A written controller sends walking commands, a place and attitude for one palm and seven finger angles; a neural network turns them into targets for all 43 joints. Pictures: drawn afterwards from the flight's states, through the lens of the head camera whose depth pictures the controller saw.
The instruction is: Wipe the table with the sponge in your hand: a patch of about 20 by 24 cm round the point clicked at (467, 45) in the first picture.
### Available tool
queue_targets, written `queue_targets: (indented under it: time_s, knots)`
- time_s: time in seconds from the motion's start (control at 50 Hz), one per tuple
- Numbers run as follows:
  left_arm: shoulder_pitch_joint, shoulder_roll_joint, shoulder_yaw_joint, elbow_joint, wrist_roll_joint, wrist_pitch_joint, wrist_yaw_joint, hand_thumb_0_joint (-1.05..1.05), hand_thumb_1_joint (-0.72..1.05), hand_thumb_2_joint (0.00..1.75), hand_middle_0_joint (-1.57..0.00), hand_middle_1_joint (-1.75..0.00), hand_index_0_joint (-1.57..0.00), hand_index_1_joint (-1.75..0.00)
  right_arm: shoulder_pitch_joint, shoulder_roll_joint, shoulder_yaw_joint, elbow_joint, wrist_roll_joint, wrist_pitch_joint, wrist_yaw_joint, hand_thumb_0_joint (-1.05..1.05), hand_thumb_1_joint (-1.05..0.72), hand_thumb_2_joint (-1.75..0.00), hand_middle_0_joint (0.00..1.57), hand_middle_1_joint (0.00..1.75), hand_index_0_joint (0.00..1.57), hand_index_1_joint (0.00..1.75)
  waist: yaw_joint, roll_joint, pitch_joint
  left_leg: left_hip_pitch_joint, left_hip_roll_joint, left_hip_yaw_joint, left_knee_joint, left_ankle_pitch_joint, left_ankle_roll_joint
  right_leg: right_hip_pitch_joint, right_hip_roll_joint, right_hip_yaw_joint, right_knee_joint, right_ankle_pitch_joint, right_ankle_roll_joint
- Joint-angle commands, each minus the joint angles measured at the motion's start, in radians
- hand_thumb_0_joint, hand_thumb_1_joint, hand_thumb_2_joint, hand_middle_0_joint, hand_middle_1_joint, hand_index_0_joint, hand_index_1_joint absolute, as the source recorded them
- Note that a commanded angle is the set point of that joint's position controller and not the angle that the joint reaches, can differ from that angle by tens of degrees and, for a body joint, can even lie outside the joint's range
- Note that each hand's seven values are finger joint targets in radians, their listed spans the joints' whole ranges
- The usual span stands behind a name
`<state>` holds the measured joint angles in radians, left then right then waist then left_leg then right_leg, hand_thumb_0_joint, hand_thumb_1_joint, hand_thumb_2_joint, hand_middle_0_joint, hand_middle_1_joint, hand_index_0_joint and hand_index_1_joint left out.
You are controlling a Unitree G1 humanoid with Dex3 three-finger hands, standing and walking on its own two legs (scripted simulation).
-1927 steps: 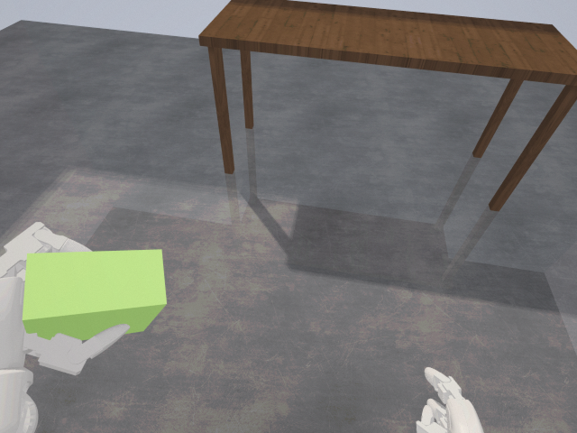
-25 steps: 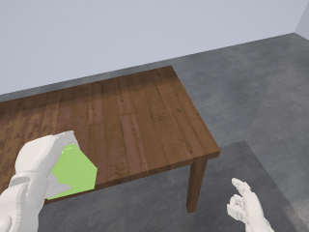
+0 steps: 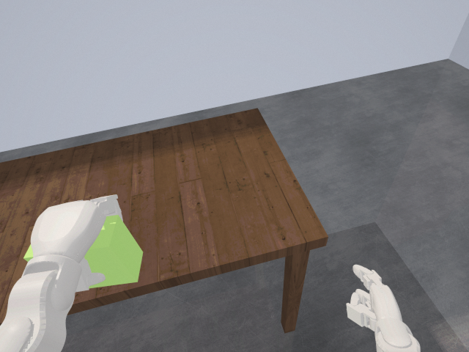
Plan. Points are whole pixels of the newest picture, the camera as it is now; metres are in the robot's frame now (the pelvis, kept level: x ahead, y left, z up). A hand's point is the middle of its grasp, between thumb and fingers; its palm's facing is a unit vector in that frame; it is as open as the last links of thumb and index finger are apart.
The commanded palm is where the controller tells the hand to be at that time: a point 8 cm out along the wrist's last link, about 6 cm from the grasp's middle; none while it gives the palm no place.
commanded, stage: turn the palm down, sponge in hand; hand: left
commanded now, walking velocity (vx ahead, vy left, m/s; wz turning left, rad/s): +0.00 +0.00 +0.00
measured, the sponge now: (95, 260) +0.21 +0.28 +0.06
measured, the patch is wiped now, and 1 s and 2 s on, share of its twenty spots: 0.00 0.00 0.00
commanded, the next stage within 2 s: move the sponge above the wiping area in 0.16 s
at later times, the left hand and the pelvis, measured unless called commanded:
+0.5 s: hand (76, 225) +0.24 +0.31 +0.12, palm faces +0.08 -0.05 -1.00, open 10.1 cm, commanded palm +0.21 +0.30 +0.18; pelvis +0.01 +0.00 +0.00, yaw +0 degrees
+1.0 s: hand (65, 236) +0.23 +0.34 +0.10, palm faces -0.01 -0.07 -1.00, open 10.1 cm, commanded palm +0.21 +0.33 +0.16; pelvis +0.01 +0.01 +0.00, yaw +1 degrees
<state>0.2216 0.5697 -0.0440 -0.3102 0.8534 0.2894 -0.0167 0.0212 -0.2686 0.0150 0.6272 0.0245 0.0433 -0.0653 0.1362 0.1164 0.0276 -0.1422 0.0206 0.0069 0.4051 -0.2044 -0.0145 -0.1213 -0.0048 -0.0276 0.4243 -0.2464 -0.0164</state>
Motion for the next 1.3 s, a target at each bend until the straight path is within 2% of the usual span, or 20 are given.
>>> queue_targets:
  time_s: [0.0, 0.06, 0.16, 0.24, 0.26, 0.34, 0.36, 0.52, 0.64, 0.66, 0.74, 0.76, 0.78, 0.84, 0.96, 1.04, 1.06, 1.14, 1.16, 1.28]
  knots:
    - [-0.248, 0.223, 0.262, -0.126, 0.0, 0.034, 0.107, 0.0, 0.1, 1.3, -1.2, -1.6, -1.2, -1.6, -0.188, -0.09, -0.033, -0.157, 0.01, -0.046, 0.012, 0.0, -0.9, -0.9, 0.2, 0.3, 0.2, 0.3, -0.005, -0.027, -0.186, 0.059, -0.04, -0.026, -0.02, 0.248, 0.045, 0.03, 0.014, 0.077, -0.088, 0.186, -0.044]
    - [-0.224, 0.137, 0.166, -0.099, -0.025, 0.094, 0.078, 0.0, 0.1, 1.3, -1.2, -1.6, -1.2, -1.6, -0.227, -0.095, -0.023, -0.165, 0.02, -0.049, 0.015, 0.0, -0.9, -0.9, 0.2, 0.3, 0.2, 0.3, -0.015, -0.034, -0.148, 0.034, -0.04, -0.014, -0.032, 0.225, 0.047, 0.021, 0.009, 0.059, -0.082, 0.182, -0.035]
    - [-0.198, 0.134, 0.102, -0.208, -0.013, 0.127, 0.005, 0.0, 0.1, 1.3, -1.2, -1.6, -1.2, -1.6, -0.233, -0.097, -0.016, -0.199, 0.022, -0.058, 0.009, 0.0, -0.9, -0.9, 0.2, 0.3, 0.2, 0.3, -0.026, -0.063, -0.204, 0.041, -0.051, -0.016, -0.024, 0.254, 0.062, 0.058, 0.005, 0.058, -0.048, 0.239, -0.028]
    - [-0.223, 0.3, 0.259, -0.278, 0.042, 0.084, 0.011, 0.0, 0.1, 1.3, -1.2, -1.6, -1.2, -1.6, -0.236, -0.099, -0.019, -0.197, 0.002, -0.051, 0.003, 0.0, -0.9, -0.9, 0.2, 0.3, 0.2, 0.3, 0.004, -0.076, -0.262, 0.084, -0.052, -0.033, -0.011, 0.29, 0.067, 0.073, 0.022, 0.097, -0.049, 0.257, -0.041]
    - [-0.253, 0.282, 0.24, -0.266, 0.064, 0.07, 0.02, 0.0, 0.1, 1.3, -1.2, -1.6, -1.2, -1.6, -0.204, -0.088, -0.011, -0.198, -0.004, -0.053, 0.004, 0.0, -0.9, -0.9, 0.2, 0.3, 0.2, 0.3, 0.003, -0.089, -0.293, 0.084, -0.053, -0.021, -0.002, 0.33, 0.068, 0.082, 0.011, 0.054, -0.033, 0.283, -0.036]
    - [-0.239, 0.298, 0.312, -0.157, 0.05, 0.044, 0.073, 0.0, 0.1, 1.3, -1.2, -1.6, -1.2, -1.6, -0.196, -0.091, -0.029, -0.166, 0.006, -0.043, 0.004, 0.0, -0.9, -0.9, 0.2, 0.3, 0.2, 0.3, 0.005, -0.078, -0.209, 0.085, -0.042, -0.036, -0.012, 0.299, 0.057, 0.036, 0.032, 0.102, -0.069, 0.24, -0.053]
    - [-0.28, 0.242, 0.257, -0.133, 0.044, 0.046, 0.077, 0.0, 0.1, 1.3, -1.2, -1.6, -1.2, -1.6, -0.181, -0.087, -0.022, -0.165, 0.007, -0.041, 0.006, 0.0, -0.9, -0.9, 0.2, 0.3, 0.2, 0.3, -0.007, -0.075, -0.224, 0.076, -0.04, -0.022, -0.014, 0.304, 0.056, 0.041, 0.016, 0.061, -0.063, 0.249, -0.044]
    - [-0.261, 0.178, 0.146, -0.095, 0.004, 0.1, 0.021, 0.0, 0.1, 1.3, -1.2, -1.6, -1.2, -1.6, -0.203, -0.109, -0.026, -0.167, 0.019, -0.04, 0.003, 0.0, -0.9, -0.9, 0.2, 0.3, 0.2, 0.3, -0.026, -0.021, -0.204, 0.056, -0.045, -0.026, -0.04, 0.263, 0.056, 0.05, 0.004, 0.035, -0.059, 0.237, -0.033]
    - [-0.227, 0.313, 0.285, -0.197, 0.043, 0.026, 0.009, 0.0, 0.1, 1.3, -1.2, -1.6, -1.2, -1.6, -0.208, -0.101, -0.021, -0.178, 0.001, -0.052, -0.001, 0.0, -0.9, -0.9, 0.2, 0.3, 0.2, 0.3, 0.003, -0.049, -0.286, 0.105, -0.047, -0.044, -0.01, 0.334, 0.067, 0.073, 0.027, 0.07, -0.045, 0.287, -0.048]
    - [-0.233, 0.27, 0.251, -0.198, 0.044, 0.007, 0.018, 0.0, 0.1, 1.3, -1.2, -1.6, -1.2, -1.6, -0.168, -0.089, -0.021, -0.18, 0.0, -0.054, -0.003, 0.0, -0.9, -0.9, 0.2, 0.3, 0.2, 0.3, -0.01, -0.055, -0.298, 0.098, -0.041, -0.027, -0.005, 0.349, 0.068, 0.078, 0.013, 0.026, -0.036, 0.293, -0.036]
    - [-0.249, 0.313, 0.328, -0.088, 0.046, -0.011, 0.066, 0.0, 0.1, 1.3, -1.2, -1.6, -1.2, -1.6, -0.177, -0.1, -0.028, -0.146, 0.004, -0.043, -0.001, 0.0, -0.9, -0.9, 0.2, 0.3, 0.2, 0.3, 0.0, -0.032, -0.2, 0.083, -0.039, -0.047, -0.017, 0.302, 0.055, 0.016, 0.033, 0.072, -0.072, 0.228, -0.055]
    - [-0.265, 0.25, 0.279, -0.07, 0.032, -0.011, 0.074, 0.0, 0.1, 1.3, -1.2, -1.6, -1.2, -1.6, -0.14, -0.093, -0.035, -0.145, 0.008, -0.042, -0.002, 0.0, -0.9, -0.9, 0.2, 0.3, 0.2, 0.3, -0.022, -0.06, -0.21, 0.074, -0.028, -0.025, -0.014, 0.307, 0.057, 0.026, 0.019, 0.023, -0.062, 0.244, -0.041]
    - [-0.236, 0.295, 0.323, -0.041, 0.031, -0.01, 0.084, 0.0, 0.1, 1.3, -1.2, -1.6, -1.2, -1.6, -0.131, -0.102, -0.041, -0.138, 0.011, -0.039, 0.0, 0.0, -0.9, -0.9, 0.2, 0.3, 0.2, 0.3, -0.01, -0.046, -0.206, 0.061, -0.031, -0.035, -0.019, 0.303, 0.051, 0.029, 0.018, 0.037, -0.064, 0.231, -0.043]
    - [-0.234, 0.251, 0.281, -0.045, 0.013, 0.013, 0.079, 0.0, 0.1, 1.3, -1.2, -1.6, -1.2, -1.6, -0.198, -0.101, -0.031, -0.145, 0.02, -0.041, 0.005, 0.0, -0.9, -0.9, 0.2, 0.3, 0.2, 0.3, -0.008, 0.004, -0.19, 0.063, -0.037, -0.041, -0.028, 0.278, 0.048, 0.026, 0.025, 0.048, -0.069, 0.208, -0.05]
    - [-0.328, 0.23, 0.191, -0.006, 0.021, 0.012, 0.024, 0.0, 0.1, 1.3, -1.2, -1.6, -1.2, -1.6, -0.169, -0.108, -0.023, -0.143, 0.015, -0.048, -0.01, 0.0, -0.9, -0.9, 0.2, 0.3, 0.2, 0.3, -0.039, -0.041, -0.208, 0.051, -0.044, -0.03, -0.032, 0.224, 0.06, 0.023, 0.016, 0.01, -0.072, 0.183, -0.034]
    - [-0.381, 0.335, 0.286, -0.003, 0.043, -0.046, 0.026, 0.0, 0.1, 1.3, -1.2, -1.6, -1.2, -1.6, -0.186, -0.11, -0.022, -0.134, 0.008, -0.051, -0.018, 0.0, -0.9, -0.9, 0.2, 0.3, 0.2, 0.3, -0.024, -0.034, -0.221, 0.08, -0.052, -0.044, -0.031, 0.214, 0.062, 0.024, 0.031, 0.052, -0.086, 0.165, -0.047]
    - [-0.372, 0.316, 0.279, 0.006, 0.043, -0.062, 0.034, 0.0, 0.1, 1.3, -1.2, -1.6, -1.2, -1.6, -0.143, -0.102, -0.029, -0.135, 0.007, -0.054, -0.023, 0.0, -0.9, -0.9, 0.2, 0.3, 0.2, 0.3, -0.03, -0.037, -0.241, 0.075, -0.046, -0.031, -0.023, 0.231, 0.065, 0.037, 0.021, 0.011, -0.074, 0.177, -0.039]
    - [-0.391, 0.364, 0.348, 0.062, 0.043, -0.105, 0.065, 0.0, 0.1, 1.3, -1.2, -1.6, -1.2, -1.6, -0.157, -0.104, -0.033, -0.114, 0.01, -0.052, -0.022, 0.0, -0.9, -0.9, 0.2, 0.3, 0.2, 0.3, -0.015, 0.001, -0.215, 0.08, -0.048, -0.048, -0.028, 0.229, 0.056, 0.016, 0.036, 0.048, -0.091, 0.156, -0.055]
    - [-0.413, 0.31, 0.299, 0.074, 0.042, -0.105, 0.067, 0.0, 0.1, 1.3, -1.2, -1.6, -1.2, -1.6, -0.137, -0.099, -0.033, -0.116, 0.008, -0.051, -0.023, 0.0, -0.9, -0.9, 0.2, 0.3, 0.2, 0.3, -0.025, -0.001, -0.234, 0.078, -0.044, -0.033, -0.024, 0.234, 0.058, 0.016, 0.023, 0.01, -0.084, 0.168, -0.044]
    - [-0.359, 0.291, 0.279, 0.205, 0.015, -0.07, 0.057, 0.0, 0.1, 1.3, -1.2, -1.6, -1.2, -1.6, -0.122, -0.118, -0.044, -0.105, 0.023, -0.04, -0.014, 0.0, -0.9, -0.9, 0.2, 0.3, 0.2, 0.3, -0.038, -0.027, -0.193, 0.025, -0.041, -0.029, -0.029, 0.205, 0.054, 0.015, 0.017, 0.006, -0.081, 0.167, -0.037]
